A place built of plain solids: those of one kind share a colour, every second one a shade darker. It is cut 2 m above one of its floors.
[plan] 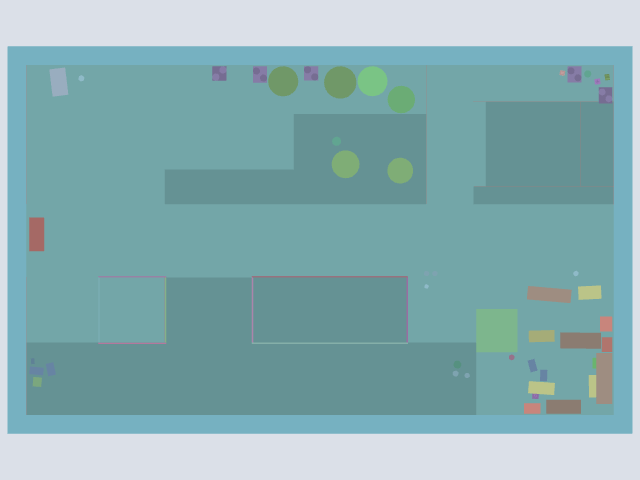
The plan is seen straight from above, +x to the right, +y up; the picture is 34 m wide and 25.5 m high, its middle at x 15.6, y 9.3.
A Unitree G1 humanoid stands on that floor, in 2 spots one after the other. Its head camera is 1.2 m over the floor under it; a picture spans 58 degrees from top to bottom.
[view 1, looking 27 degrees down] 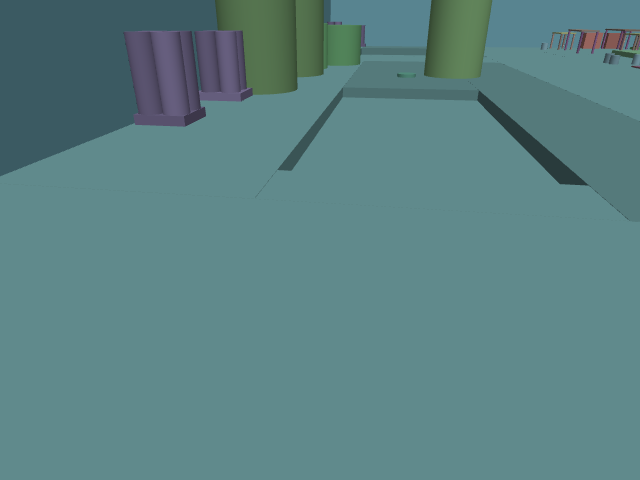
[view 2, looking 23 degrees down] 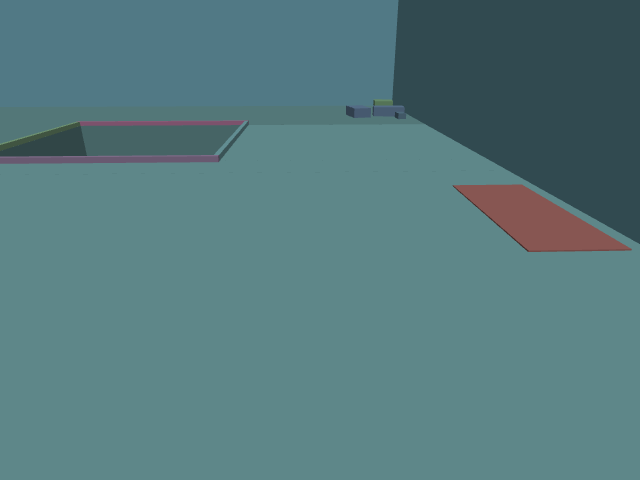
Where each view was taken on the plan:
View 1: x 4.04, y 14.90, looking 9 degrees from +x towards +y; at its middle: floor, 2.99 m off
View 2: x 2.62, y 13.41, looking -92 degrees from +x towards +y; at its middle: floor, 3.48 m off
